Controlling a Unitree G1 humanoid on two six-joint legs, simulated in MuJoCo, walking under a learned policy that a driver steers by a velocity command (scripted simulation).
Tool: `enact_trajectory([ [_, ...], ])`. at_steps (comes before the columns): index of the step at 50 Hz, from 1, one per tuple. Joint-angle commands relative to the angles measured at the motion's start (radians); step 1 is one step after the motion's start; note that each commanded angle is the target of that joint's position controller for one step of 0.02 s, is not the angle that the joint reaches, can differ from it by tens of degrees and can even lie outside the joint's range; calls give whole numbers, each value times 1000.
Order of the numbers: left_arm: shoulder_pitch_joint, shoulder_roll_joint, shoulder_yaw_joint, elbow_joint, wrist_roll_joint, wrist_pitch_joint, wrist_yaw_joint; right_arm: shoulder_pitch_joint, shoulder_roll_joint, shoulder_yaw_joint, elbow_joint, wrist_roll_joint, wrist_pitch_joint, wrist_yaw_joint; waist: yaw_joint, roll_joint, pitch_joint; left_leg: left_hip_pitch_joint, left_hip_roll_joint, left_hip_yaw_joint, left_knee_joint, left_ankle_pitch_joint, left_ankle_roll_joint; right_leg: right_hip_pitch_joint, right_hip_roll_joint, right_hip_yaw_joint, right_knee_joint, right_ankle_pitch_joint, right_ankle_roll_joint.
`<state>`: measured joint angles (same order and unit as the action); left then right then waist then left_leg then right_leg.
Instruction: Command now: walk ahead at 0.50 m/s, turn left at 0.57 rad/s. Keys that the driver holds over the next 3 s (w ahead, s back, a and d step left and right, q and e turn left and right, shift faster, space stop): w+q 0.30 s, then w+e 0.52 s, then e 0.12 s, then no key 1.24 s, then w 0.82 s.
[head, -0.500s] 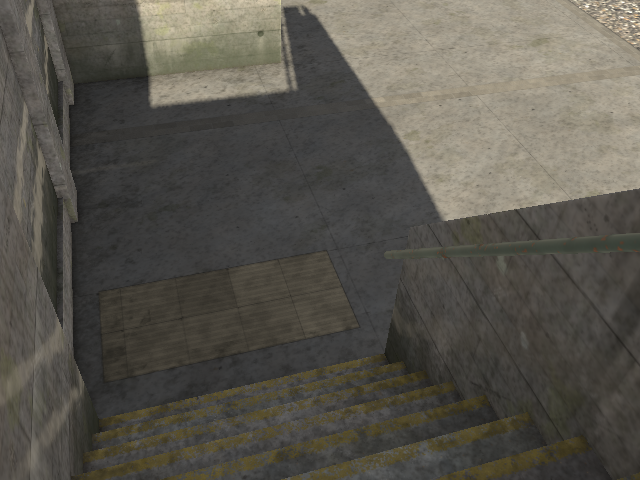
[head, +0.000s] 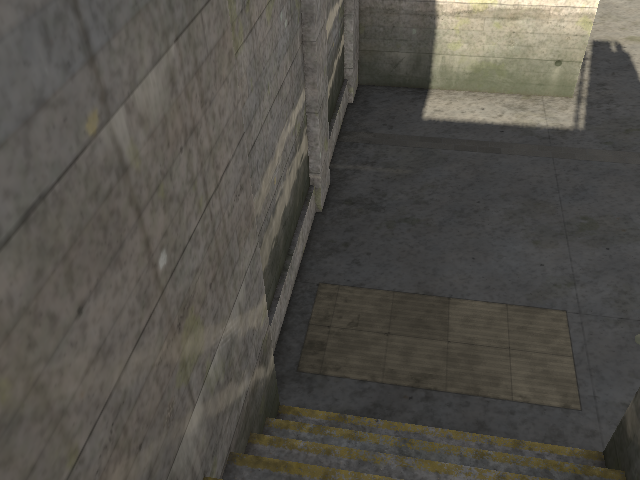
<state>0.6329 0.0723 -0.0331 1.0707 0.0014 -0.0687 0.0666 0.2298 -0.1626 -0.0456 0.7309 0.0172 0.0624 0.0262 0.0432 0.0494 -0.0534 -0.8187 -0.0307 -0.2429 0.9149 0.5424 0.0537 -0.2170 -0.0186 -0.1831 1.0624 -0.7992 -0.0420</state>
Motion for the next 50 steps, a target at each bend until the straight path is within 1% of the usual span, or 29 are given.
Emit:
enact_trajectory([
  [1,65,143,41,-17,-1,-5,11,-87,-42,-6,-66,-6,-9,19,17,-115,273,-74,22,33,-152,82,5,-113,-200,217,-170,550,-44],
  [5,-61,201,80,-78,-13,13,-4,-115,-60,-3,-48,17,-18,39,35,-134,199,170,58,186,-221,80,-11,-119,-206,172,31,598,-67],
  [6,-200,245,97,-99,-15,-2,-19,68,-92,-22,13,32,-16,34,-79,-208,132,404,92,198,-209,29,19,-241,-231,193,188,637,-61],
  [7,-260,221,92,-113,-17,-14,-40,337,-187,-61,120,6,-15,23,-181,-151,26,716,32,307,-222,1,39,-295,-189,117,416,919,-30],
  [8,-449,260,113,-164,-18,-24,-49,688,-249,-96,241,-8,-18,5,-414,-7,-15,1082,19,342,-347,21,126,-497,-95,25,937,946,49],
  [9,-486,181,110,-198,-18,-14,-37,700,-155,-62,295,-5,-12,-15,-417,307,142,1012,98,202,-654,18,209,-646,100,-27,1383,53,104],
  [10,-243,88,86,-292,8,-29,-34,468,-168,-13,219,-15,-36,-22,-110,500,106,1123,132,-14,-226,572,244,-940,78,207,1224,-80,86],
  [13,-225,150,92,-320,-26,1,-32,303,-154,-14,189,-5,-44,-7,-2,-149,-76,810,233,-180,-292,-343,294,-886,-48,277,801,364,57],
  [14,-270,122,74,-358,-48,12,-24,216,-214,-33,151,-20,-70,-13,35,8,-28,619,372,-475,-367,-384,369,-881,-80,347,602,419,79],
  [16,-323,134,75,-341,-7,67,-7,140,-73,32,139,-43,-77,-77,75,-162,49,227,206,-230,-243,-349,308,-517,-30,294,187,782,187],
  [17,-181,108,73,-262,-3,69,-21,138,-147,25,156,-55,-89,-86,116,-94,-24,114,169,-171,-210,-408,287,-270,17,247,280,966,183],
  [18,-208,210,106,-274,-15,58,-40,206,-156,15,179,-21,-115,-97,73,-6,6,243,133,-158,-139,-593,253,-433,0,319,194,1202,171],
  [20,-355,200,98,-342,7,74,-55,208,-71,38,193,23,-123,-126,48,49,65,208,62,-18,-64,-869,197,-376,-4,333,-115,1392,161],
  [23,-458,182,88,-406,9,88,-80,197,-99,23,179,-14,-111,-130,-28,57,91,140,63,31,-10,-1003,165,-176,-14,323,-400,1429,113],
  [27,-221,228,119,-292,-12,106,-82,175,-90,8,173,-11,-103,-99,10,-33,137,231,138,-12,296,-728,159,-172,-24,260,-444,1048,49],
  [28,3,217,135,-208,-19,101,-89,80,-96,6,183,-19,-95,-100,134,16,98,158,145,28,476,-671,127,68,-51,197,-552,1077,10],
  [29,203,235,144,-115,18,100,-98,53,-86,0,174,-20,-105,-95,202,-102,61,46,84,138,766,-500,94,339,-18,137,-602,1084,-41],
  [30,321,212,127,-70,12,89,-109,7,-62,-3,154,-9,-112,-95,245,-261,119,-83,-60,242,1413,-941,33,360,-158,325,-741,1413,-149],
  [31,237,205,87,-52,26,63,-132,123,5,5,90,-10,-131,-81,38,-532,164,-424,-151,205,1587,-1475,-6,453,-141,445,-356,1965,-183],
  [33,146,229,91,-53,18,68,-149,109,-31,9,36,26,-144,-70,-24,-252,56,-527,-24,195,1367,-1332,2,385,-243,654,-445,1481,-281],
  [35,-15,360,120,-83,25,62,-129,-119,-27,28,-63,80,-109,-94,-59,-31,172,-571,59,138,1119,-1173,-12,87,-363,1052,-664,602,-363],
  [36,-92,229,67,-130,44,50,-89,-192,-63,25,-74,65,-87,-100,-56,43,222,-594,104,50,834,-858,-23,-9,-298,995,-645,410,-259],
  [38,-182,129,24,-180,44,49,-29,-102,-37,30,-55,-34,-43,-80,-102,7,185,-181,105,87,353,-426,-98,-274,-143,758,-560,591,-176],
  [39,-148,158,36,-156,21,46,-22,-36,-6,27,-29,-64,-43,-63,-104,-92,115,64,81,116,353,-285,-104,-372,-109,703,-548,691,-168],
  [41,-58,161,44,-144,-36,32,-6,-53,-49,8,-39,-12,-56,-49,-78,-125,122,12,81,101,271,-107,-100,-251,-64,682,-449,626,-171],
  [43,51,108,45,-129,-63,36,28,-201,-73,5,-93,-27,-82,-37,-4,-100,150,-111,79,41,-64,-18,-99,-24,-19,664,-321,599,-162],
  [46,8,120,59,-156,-47,82,55,-301,4,17,-154,-33,-97,19,60,-88,127,248,-5,134,-360,124,-107,-215,80,559,-247,441,-127],
  [48,14,93,58,-137,-35,80,48,-218,-29,-3,-162,-1,-99,30,78,-158,155,308,24,84,-504,151,-102,-214,101,585,-146,469,-141],
  [50,-35,111,67,-147,-39,81,40,-51,-67,-21,-110,-16,-103,31,45,-196,127,390,45,54,-523,148,-93,-213,108,620,-8,578,-151],
])
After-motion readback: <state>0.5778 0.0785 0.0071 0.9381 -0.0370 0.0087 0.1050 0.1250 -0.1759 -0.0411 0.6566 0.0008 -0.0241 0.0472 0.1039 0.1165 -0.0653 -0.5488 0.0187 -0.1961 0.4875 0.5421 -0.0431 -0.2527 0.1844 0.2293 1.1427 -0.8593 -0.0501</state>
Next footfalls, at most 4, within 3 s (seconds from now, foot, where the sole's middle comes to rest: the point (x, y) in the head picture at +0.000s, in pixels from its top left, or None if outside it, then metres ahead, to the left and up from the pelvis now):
0.18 left None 0.17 0.12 -0.92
0.58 right None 0.37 -0.10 -1.15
1.08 left None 0.64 0.17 -1.38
1.40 right None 0.63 -0.12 -1.38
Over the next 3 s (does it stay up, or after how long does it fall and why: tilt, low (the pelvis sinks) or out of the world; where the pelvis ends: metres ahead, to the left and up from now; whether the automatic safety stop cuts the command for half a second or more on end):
stays up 0.80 -0.04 -0.84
